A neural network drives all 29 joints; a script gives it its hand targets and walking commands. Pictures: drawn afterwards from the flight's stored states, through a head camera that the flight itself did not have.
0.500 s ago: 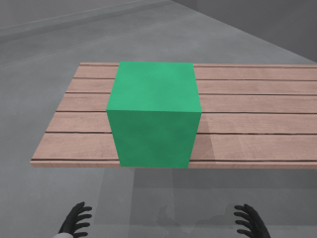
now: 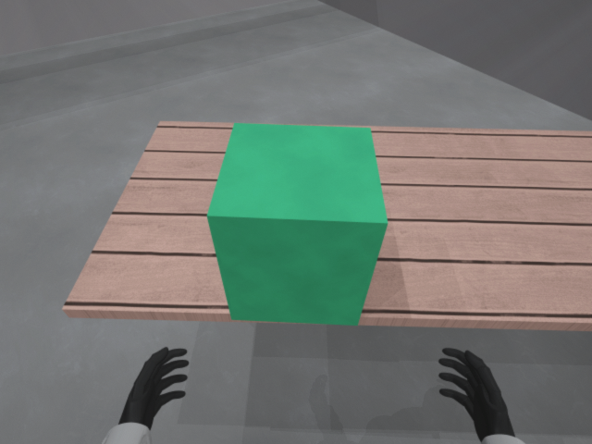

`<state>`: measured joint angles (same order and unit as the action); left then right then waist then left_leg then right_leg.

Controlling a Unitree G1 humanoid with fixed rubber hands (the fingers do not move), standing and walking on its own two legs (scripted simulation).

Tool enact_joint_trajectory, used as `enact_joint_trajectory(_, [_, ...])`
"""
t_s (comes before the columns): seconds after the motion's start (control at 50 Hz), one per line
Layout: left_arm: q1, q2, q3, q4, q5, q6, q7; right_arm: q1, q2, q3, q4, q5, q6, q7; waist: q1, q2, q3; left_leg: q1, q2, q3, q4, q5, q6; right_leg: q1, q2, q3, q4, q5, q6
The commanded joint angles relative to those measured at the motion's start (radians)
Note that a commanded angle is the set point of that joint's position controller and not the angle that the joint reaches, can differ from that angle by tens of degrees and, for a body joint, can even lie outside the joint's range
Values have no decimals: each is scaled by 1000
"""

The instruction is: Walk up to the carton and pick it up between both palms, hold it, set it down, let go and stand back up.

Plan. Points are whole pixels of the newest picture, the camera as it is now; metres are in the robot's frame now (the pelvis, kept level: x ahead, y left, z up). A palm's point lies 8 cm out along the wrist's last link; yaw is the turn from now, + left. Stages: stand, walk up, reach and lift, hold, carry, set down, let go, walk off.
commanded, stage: reach and lift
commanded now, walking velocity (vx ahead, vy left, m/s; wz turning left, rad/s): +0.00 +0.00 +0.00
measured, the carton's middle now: (298, 227) +0.42 +0.04 +0.05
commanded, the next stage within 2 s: none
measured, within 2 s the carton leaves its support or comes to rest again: neither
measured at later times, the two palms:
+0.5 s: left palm (139, 368) +0.20 +0.22 +0.03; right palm (470, 376) +0.21 -0.18 +0.03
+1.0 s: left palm (150, 281) +0.28 +0.22 +0.08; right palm (466, 294) +0.29 -0.18 +0.08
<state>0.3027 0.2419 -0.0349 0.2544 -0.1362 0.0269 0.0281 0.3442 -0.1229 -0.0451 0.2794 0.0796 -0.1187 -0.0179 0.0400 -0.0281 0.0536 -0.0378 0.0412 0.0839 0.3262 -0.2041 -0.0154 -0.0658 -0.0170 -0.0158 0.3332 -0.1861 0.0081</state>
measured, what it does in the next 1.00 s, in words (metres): stands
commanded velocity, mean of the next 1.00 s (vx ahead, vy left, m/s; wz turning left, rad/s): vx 0.00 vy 0.00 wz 0.00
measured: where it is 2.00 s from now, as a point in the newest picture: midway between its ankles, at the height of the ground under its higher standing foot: outside the picture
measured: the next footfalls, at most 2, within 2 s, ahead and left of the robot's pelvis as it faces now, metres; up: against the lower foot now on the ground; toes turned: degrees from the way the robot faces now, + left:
none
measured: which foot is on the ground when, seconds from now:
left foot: down 0.00-1.00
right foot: down 0.00-1.00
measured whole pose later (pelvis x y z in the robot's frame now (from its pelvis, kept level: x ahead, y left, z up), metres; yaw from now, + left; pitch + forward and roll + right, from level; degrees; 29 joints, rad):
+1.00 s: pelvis +0.00 +0.00 +0.00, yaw +0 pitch -4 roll +0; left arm -0.09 0.21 0.13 -0.05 -0.17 0.48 -0.01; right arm -0.06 -0.18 0.01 0.01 0.27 0.23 -0.17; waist 0.03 0.01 0.09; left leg -0.04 0.05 0.09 0.32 -0.20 -0.01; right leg -0.07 -0.01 -0.01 0.31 -0.17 0.01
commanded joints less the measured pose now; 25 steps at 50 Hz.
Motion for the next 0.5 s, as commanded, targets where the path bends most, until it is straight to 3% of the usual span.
enact_joint_trajectory(0.0, [-79,118,53,-240,0,-64,-1,-10,-39,11,-187,39,-31,-30,-2,66,-56,-9,-49,-10,-28,219,-21,9,17,58,-74,140,-24])
enact_joint_trajectory(0.1, [-46,116,54,-296,-1,-69,-15,-10,-37,26,-254,58,-48,-60,2,71,-72,17,-49,-17,-3,308,-32,26,21,58,-72,199,-28])
enact_joint_trajectory(0.22, [-49,92,38,-356,-19,-67,-24,-41,-45,25,-329,63,-63,-73,5,58,-65,40,-41,-30,4,343,-37,5,37,40,-79,163,-36])
enact_joint_trajectory(0.34, [-97,81,24,-400,-45,-48,-15,-74,-47,19,-402,70,-32,-74,-1,31,-49,15,-31,-46,-16,259,-24,-10,39,38,-78,78,-43])
enact_joint_trajectory(0.48, [-266,86,21,-454,-62,57,19,-196,-58,-8,-431,91,88,-70,-6,71,-38,-46,-20,-51,-61,102,-13,-28,25,49,-74,-15,-50])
